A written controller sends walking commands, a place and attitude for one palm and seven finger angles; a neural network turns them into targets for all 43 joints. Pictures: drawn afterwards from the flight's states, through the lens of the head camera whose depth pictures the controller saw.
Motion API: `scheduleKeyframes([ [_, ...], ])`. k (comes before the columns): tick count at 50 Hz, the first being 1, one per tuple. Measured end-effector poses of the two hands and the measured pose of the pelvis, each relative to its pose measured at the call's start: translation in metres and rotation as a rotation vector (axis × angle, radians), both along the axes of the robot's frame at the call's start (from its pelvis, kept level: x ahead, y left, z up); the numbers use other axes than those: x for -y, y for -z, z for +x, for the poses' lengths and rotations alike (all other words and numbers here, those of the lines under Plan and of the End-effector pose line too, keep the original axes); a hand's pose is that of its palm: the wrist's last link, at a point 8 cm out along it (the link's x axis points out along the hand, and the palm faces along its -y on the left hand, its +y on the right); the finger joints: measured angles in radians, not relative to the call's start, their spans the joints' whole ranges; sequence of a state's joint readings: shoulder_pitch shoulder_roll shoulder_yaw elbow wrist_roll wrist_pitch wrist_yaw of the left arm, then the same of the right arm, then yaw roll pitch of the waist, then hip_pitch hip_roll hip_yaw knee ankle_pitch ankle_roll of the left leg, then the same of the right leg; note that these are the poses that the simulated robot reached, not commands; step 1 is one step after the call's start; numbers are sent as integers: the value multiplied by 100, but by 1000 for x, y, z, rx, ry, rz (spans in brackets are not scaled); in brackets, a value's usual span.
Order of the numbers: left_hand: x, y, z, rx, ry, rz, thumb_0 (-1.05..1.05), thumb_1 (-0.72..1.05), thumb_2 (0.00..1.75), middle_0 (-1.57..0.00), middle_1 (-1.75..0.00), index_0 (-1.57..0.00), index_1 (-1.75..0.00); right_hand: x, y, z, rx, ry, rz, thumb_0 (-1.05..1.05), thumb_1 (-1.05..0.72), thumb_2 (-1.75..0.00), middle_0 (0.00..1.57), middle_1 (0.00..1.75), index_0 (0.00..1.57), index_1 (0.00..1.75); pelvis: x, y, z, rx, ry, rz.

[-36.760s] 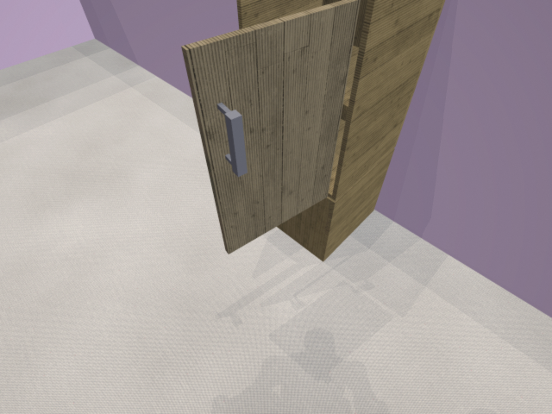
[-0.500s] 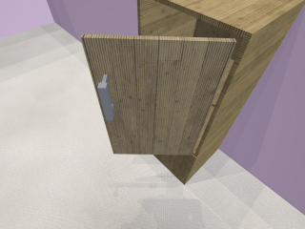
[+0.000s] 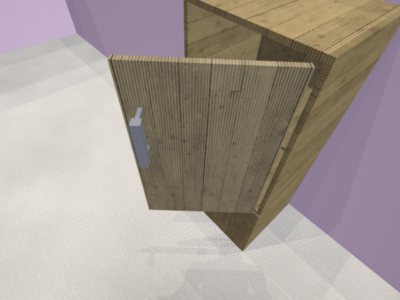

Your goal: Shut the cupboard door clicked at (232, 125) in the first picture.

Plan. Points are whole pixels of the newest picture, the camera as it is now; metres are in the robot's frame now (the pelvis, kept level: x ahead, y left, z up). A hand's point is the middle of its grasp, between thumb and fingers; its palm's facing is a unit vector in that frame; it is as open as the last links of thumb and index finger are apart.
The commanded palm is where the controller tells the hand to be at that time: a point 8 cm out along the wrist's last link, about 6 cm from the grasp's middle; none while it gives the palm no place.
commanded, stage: raise the hand and make a fist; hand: left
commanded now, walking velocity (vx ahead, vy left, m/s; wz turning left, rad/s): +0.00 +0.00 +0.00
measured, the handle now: (142, 138) +0.44 +0.17 +0.06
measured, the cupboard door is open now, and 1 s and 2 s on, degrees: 47 47 47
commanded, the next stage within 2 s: bring the fist close to the handle in 2.00 s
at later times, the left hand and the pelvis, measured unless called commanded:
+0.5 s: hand out of the picture +0.13 +0.18 -0.06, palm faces +0.15 -0.99 -0.02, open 6.2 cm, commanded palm +0.11 +0.24 -0.03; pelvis -0.03 -0.04 -0.09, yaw +4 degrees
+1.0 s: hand (95, 269) +0.17 +0.20 +0.00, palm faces +0.08 -1.00 -0.03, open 3.8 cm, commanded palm +0.14 +0.25 +0.01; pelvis -0.02 +0.00 -0.06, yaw +4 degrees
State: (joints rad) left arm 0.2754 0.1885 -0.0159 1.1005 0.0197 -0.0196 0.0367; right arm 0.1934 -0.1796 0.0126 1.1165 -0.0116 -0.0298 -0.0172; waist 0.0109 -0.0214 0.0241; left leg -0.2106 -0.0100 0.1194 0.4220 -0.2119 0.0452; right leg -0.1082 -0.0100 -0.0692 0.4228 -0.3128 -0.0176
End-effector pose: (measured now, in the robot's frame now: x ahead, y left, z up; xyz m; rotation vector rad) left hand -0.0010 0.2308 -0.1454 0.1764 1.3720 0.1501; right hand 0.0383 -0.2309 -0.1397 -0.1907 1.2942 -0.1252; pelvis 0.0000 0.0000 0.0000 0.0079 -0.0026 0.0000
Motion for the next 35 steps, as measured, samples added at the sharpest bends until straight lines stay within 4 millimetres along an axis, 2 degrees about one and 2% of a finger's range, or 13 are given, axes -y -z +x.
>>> scheduleKeyframes([
  [5, -2, -2, 10, 21, 7, 18, 0, 91, 90, -20, -30, -20, -29, 3, 0, 5, 2, -3, -1, 0, -91, -90, 20, 30, 20, 30, 1, 0, 3, -4, -2, -4],
  [6, -7, -7, 22, 86, -56, 20, 0, 91, 90, -20, -30, -20, -30, 4, -1, 7, 39, -3, -11, 0, -91, -90, 20, 30, 20, 30, 2, 2, 1, 0, -4, -6],
  [7, -11, -20, 42, 222, -79, 40, 1, 91, 90, -20, -30, -20, -30, 6, -4, 12, 109, 0, -26, 1, -91, -90, 20, 30, 20, 30, 3, 4, -2, 3, -8, -3],
  [11, -10, -105, 123, 825, -79, 83, 1, 91, 90, -21, -32, -22, -31, 15, -14, 36, 382, -21, -20, 1, -91, -90, 20, 30, 20, 30, 8, 14, -7, -13, -63, 27],
  [13, -7, -134, 150, 1080, -64, 66, 1, 91, 90, -23, -34, -23, -33, 21, -12, 52, 474, -54, -6, 1, -91, -90, 20, 30, 20, 30, 12, 25, -12, -48, -82, 33],
  [15, -4, -148, 162, 1264, -30, 20, 1, 91, 90, -25, -36, -26, -36, 28, -10, 69, 544, -77, -1, 1, -90, -90, 20, 30, 20, 30, 16, 36, -18, -89, -76, 23],
  [18, 4, -141, 157, 1408, 91, -54, 0, 91, 90, -29, -40, -29, -40, 39, -9, 95, 642, -98, -13, 1, -90, -90, 20, 30, 20, 30, 26, 56, -26, -149, -54, 24],
  [20, 7, -122, 143, 1382, 133, -97, 0, 91, 90, -32, -44, -33, -43, 45, -10, 111, 698, -112, -25, 1, -90, -90, 20, 30, 20, 30, 30, 69, -30, -169, -54, 22],
  [23, 3, -96, 114, 1283, 78, -109, 0, 90, 90, -38, -49, -38, -49, 49, -13, 131, 761, -140, -45, 1, -90, -90, 20, 30, 20, 30, 35, 81, -33, -184, -63, 12],
  [25, -4, -91, 98, 1259, 27, -69, 1, 90, 90, -41, -53, -42, -53, 47, -13, 141, 786, -168, -55, 1, -91, -90, 20, 30, 19, 30, 36, 86, -34, -192, -72, 0],
  [27, -8, -96, 90, 1287, 4, -22, 1, 90, 90, -45, -57, -45, -57, 42, -12, 148, 796, -199, -59, 1, -91, -90, 20, 30, 19, 30, 37, 89, -34, -196, -83, -16],
  [30, -9, -113, 95, 1375, 37, -1, 2, 90, 90, -50, -63, -50, -63, 31, -5, 152, 782, -234, -50, 1, -91, -90, 20, 30, 19, 30, 37, 90, -34, -202, -95, -36],
  [35, -3, -126, 128, 1377, 133, -100, 1, 90, 90, -59, -73, -59, -73, 11, 5, 141, 719, -205, -1, 1, -90, -90, 20, 30, 20, 30, 31, 84, -31, -204, -95, -46],
])
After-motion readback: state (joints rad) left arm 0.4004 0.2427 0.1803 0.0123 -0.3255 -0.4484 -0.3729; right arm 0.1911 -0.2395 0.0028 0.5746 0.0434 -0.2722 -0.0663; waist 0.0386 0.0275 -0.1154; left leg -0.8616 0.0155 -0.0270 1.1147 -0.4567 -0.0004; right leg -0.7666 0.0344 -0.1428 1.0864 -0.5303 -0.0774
